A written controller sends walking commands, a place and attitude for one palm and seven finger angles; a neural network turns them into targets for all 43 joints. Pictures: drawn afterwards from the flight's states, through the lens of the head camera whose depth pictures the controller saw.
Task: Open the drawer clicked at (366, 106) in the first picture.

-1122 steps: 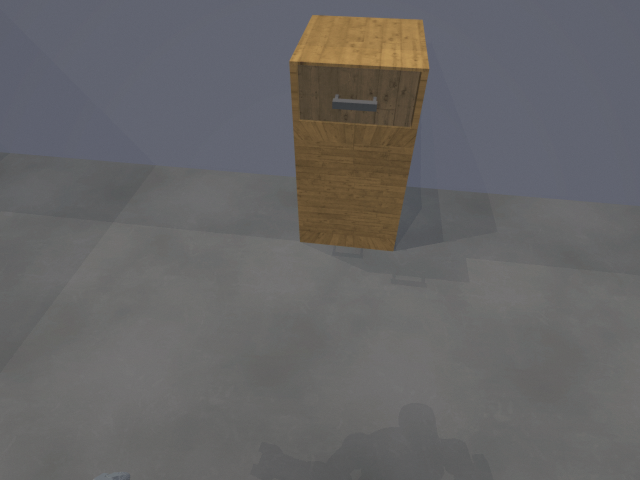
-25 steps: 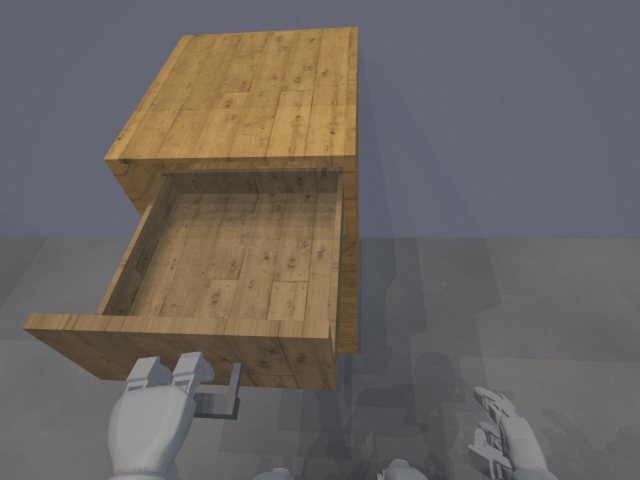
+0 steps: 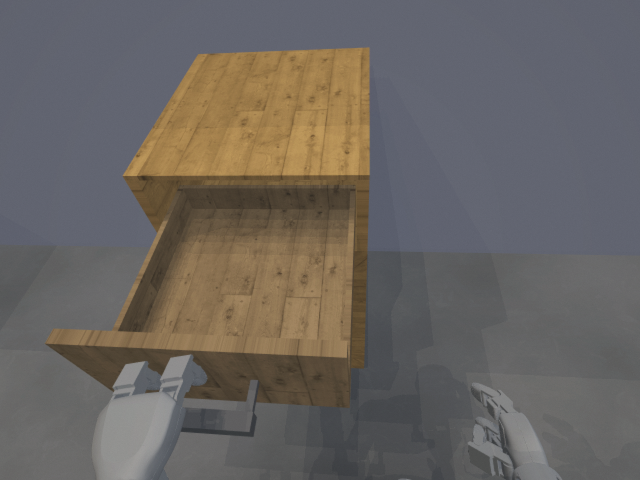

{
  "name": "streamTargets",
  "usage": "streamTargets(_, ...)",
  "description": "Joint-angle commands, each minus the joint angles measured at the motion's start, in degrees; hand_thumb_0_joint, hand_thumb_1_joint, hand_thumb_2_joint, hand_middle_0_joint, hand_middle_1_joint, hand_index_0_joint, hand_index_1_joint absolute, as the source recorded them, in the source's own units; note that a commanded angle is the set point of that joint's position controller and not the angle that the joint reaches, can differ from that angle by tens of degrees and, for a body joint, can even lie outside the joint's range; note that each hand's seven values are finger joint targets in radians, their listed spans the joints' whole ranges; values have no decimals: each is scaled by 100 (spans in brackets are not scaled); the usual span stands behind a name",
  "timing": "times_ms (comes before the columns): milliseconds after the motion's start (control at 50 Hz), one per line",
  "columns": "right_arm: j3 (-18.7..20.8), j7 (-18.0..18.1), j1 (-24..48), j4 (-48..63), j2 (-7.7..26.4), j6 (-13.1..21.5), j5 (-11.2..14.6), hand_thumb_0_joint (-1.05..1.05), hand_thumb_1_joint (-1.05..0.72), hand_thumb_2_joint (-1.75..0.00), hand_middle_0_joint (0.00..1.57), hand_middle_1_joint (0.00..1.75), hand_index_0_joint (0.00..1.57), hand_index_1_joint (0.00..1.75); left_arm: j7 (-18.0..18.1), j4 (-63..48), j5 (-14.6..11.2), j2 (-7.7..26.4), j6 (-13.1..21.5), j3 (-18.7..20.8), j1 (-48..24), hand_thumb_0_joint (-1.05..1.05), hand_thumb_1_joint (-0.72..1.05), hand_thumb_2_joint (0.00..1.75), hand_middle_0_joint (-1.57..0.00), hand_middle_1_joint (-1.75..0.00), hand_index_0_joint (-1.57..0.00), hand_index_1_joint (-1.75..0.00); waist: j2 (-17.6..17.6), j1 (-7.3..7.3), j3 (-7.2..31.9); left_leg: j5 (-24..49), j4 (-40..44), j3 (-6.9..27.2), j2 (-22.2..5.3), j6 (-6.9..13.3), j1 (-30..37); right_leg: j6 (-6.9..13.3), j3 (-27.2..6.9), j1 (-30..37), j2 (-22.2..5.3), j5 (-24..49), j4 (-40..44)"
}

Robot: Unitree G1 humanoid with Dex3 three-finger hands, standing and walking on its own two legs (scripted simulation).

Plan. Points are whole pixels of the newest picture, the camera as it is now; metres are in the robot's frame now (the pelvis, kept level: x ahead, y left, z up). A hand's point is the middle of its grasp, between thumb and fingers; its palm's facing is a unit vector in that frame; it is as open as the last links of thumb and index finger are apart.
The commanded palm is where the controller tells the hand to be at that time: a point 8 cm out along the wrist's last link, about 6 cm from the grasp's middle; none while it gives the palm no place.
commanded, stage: lift the hand off the handle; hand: left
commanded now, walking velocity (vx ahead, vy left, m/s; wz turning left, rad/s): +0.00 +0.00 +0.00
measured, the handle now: (205, 403) +0.22 +0.18 -0.03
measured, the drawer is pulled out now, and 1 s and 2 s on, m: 0.30 0.30 0.30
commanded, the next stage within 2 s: draw the hand back to the body in 1.56 s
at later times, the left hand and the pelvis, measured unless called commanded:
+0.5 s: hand (164, 426) +0.18 +0.20 +0.03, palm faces +0.00 -0.17 -0.99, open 13.4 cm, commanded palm +0.16 +0.19 +0.10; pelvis +0.01 +0.01 +0.01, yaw -1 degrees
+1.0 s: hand (151, 408) +0.18 +0.20 +0.07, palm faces +0.05 -0.17 -0.99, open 13.6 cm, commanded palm +0.16 +0.19 +0.13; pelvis +0.01 +0.00 +0.02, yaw -1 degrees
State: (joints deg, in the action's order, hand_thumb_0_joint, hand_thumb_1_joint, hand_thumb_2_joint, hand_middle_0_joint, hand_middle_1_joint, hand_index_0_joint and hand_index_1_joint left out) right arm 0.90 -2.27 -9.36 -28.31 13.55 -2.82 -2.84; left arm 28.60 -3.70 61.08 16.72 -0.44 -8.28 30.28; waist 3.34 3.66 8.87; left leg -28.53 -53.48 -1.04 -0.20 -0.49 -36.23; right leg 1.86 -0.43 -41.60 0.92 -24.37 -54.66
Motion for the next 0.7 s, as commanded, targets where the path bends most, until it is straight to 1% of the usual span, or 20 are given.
streamTargets(0, 198, -42, 554, 1038, 483, 318, 8, 0, -90, -90, 20, 30, 20, 30, 166, -1511, 20, 678, 200, 341, -47, 0, -50, 30, -30, -120, -30, -120, -453, -89, 866, 1411, 651, -33, 124, 227, 715, 160, -225, 674, -23, 1227, 1094)
streamTargets(60, 174, -109, 550, 1098, 463, 295, -3, 0, -90, -90, 20, 30, 20, 30, 178, -1589, 74, 666, 196, 343, 121, 0, -50, 30, -30, -120, -30, -120, -520, -60, 776, 1437, 683, 3, 100, 192, 716, 173, -217, 629, 6, 1111, 1074)
streamTargets(80, 187, -98, 597, 1087, 462, 266, 34, 0, -90, -90, 20, 30, 20, 30, 190, -1597, 88, 646, 207, 353, 115, 0, -50, 30, -30, -120, -30, -120, -394, -35, 551, 1383, 752, 24, 81, 188, 657, 191, -119, 649, 19, 1108, 1058)
streamTargets(160, 165, -159, 575, 1151, 463, 241, 34, 0, -90, -90, 20, 30, 20, 30, 211, -1770, 104, 717, 90, 408, 50, 0, -50, 30, -30, -120, -30, -120, -381, -34, 712, 1468, 766, 50, 66, 164, 777, 202, -167, 604, 41, 1007, 1031)
streamTargets(180, 186, -140, 615, 1164, 453, 233, 59, 0, -90, -90, 20, 30, 20, 30, 187, -1831, 64, 557, 67, 243, 20, 0, -50, 30, -30, -120, -30, -120, -336, -46, 604, 1428, 806, 49, 53, 185, 778, 196, -95, 674, 24, 1064, 1062)
streamTargets(200, 178, -158, 578, 1156, 459, 248, 43, 0, -90, -90, 20, 30, 20, 30, 181, -1913, 96, 722, 57, 367, -121, 0, -50, 30, -30, -120, -30, -120, -322, -35, 720, 1516, 795, 62, 49, 164, 851, 209, -186, 607, 35, 1038, 1046)
streamTargets(260, 165, -164, 562, 1193, 435, 266, 62, 0, -90, -90, 20, 30, 20, 30, 133, -2049, 21, 723, 35, 372, 151, 0, -50, 30, -30, -120, -30, -120, -380, 6, 832, 1743, 818, 82, 41, 168, 959, 199, -169, 789, 36, 1261, 1034)
streamTargets(280, 180, -144, 615, 1180, 433, 246, 87, 0, -90, -90, 20, 30, 20, 30, 99, -2113, -18, 587, 41, 232, 100, 0, -50, 30, -30, -120, -30, -120, -296, -16, 646, 1730, 863, 78, 29, 185, 943, 200, -98, 838, 28, 1339, 1064)
streamTargets(300, 175, -180, 573, 1180, 445, 264, 52, 0, -90, -90, 20, 30, 20, 30, 75, -2252, 2, 666, 41, 238, -72, 0, -50, 30, -30, -120, -30, -120, -321, -32, 810, 1788, 821, 94, 39, 169, 1035, 209, -229, 734, 23, 1276, 1076)
streamTargets(340, 163, -162, 621, 1196, 443, 258, 79, 0, -90, -90, 20, 30, 20, 30, 39, -2213, -47, 691, 6, 274, 19, 0, -50, 30, -30, -120, -30, -120, -333, -20, 563, 1701, 891, 115, 35, 174, 992, 223, -226, 813, 29, 1242, 1168)
streamTargets(360, 152, -181, 563, 1173, 441, 260, 57, 0, -90, -90, 20, 30, 20, 30, 28, -2249, -15, 745, 2, 306, -91, 0, -50, 30, -30, -120, -30, -120, -453, -40, 708, 1669, 888, 118, 29, 178, 1040, 197, -228, 777, 22, 1093, 1164)
streamTargets(380, 176, -152, 623, 1164, 432, 258, 78, 0, -90, -90, 20, 30, 20, 30, 8, -2288, -14, 674, 25, 247, -85, 0, -50, 30, -30, -120, -30, -120, -308, -20, 522, 1633, 930, 88, 20, 193, 1035, 214, -202, 841, 26, 1221, 1207)
streamTargets(400, 160, -186, 564, 1180, 437, 281, 52, 0, -90, -90, 20, 30, 20, 30, -5, -2352, -3, 754, 33, 320, -43, 0, -50, 30, -30, -120, -30, -120, -289, 9, 720, 1723, 908, 114, 24, 168, 1125, 224, -268, 793, 25, 1137, 1180)
streamTargets(460, 163, -209, 569, 1197, 429, 286, 58, 0, -90, -90, 20, 30, 20, 30, -77, -2518, -49, 704, 10, 205, -83, 0, -50, 30, -30, -120, -30, -120, -357, -18, 716, 1789, 926, 126, 19, 177, 1212, 218, -302, 828, 10, 1122, 1249)
streamTargets(540, 162, -194, 628, 1187, 427, 284, 77, 0, -90, -90, 20, 30, 20, 30, -139, -2586, -91, 768, 31, 282, 37, 0, -50, 30, -30, -120, -30, -120, -272, 28, 509, 1772, 1012, 133, 24, 163, 1225, 253, -366, 953, 20, 1228, 1347)
streamTargets(560, 148, -224, 559, 1181, 417, 295, 60, 0, -90, -90, 20, 30, 20, 30, -160, -2591, -78, 760, 22, 281, 45, 0, -50, 30, -30, -120, -30, -120, -430, 15, 657, 1802, 1003, 125, 17, 174, 1248, 223, -330, 973, 3, 1190, 1325)
streamTargets(580, 171, -193, 649, 1189, 401, 281, 108, 0, -90, -90, 20, 30, 20, 30, -181, -2562, -121, 694, 27, 255, 200, 0, -50, 30, -30, -120, -30, -120, -374, 59, 452, 1709, 1063, 100, 6, 195, 1187, 222, -285, 1081, 12, 1251, 1391)
streamTargets(640, 144, -188, 688, 1166, 422, 279, 101, 0, -90, -90, 20, 30, 20, 30, -223, -2585, -143, 858, -14, 389, 64, 0, -50, 30, -30, -120, -30, -120, -370, 48, 375, 1657, 1125, 126, 33, 178, 1201, 227, -395, 1143, -5, 1226, 1503)
streamTargets(660, 131, -204, 627, 1139, 411, 287, 83, 0, -90, -90, 20, 30, 20, 30, -245, -2587, -111, 857, -32, 398, -22, 0, -50, 30, -30, -120, -30, -120, -464, 31, 530, 1699, 1119, 106, 28, 188, 1263, 201, -392, 1147, -20, 1201, 1495)
streamTargets(680, 162, -170, 704, 1134, 394, 279, 123, 0, -90, -90, 20, 30, 20, 30, -276, -2615, -160, 763, -15, 340, 14, 0, -50, 30, -30, -120, -30, -120, -389, 51, 364, 1630, 1195, 88, 9, 204, 1241, 198, -312, 1260, -23, 1279, 1544)
